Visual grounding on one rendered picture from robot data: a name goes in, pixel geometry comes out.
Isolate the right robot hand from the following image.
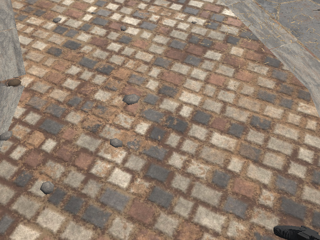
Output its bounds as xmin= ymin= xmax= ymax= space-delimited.
xmin=273 ymin=225 xmax=320 ymax=240

